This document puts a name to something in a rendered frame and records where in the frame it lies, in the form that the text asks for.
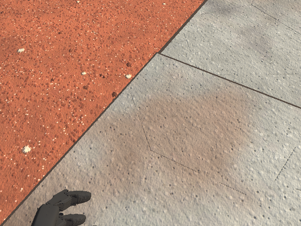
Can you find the left robot hand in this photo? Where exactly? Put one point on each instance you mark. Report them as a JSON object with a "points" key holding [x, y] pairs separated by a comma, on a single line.
{"points": [[48, 214]]}

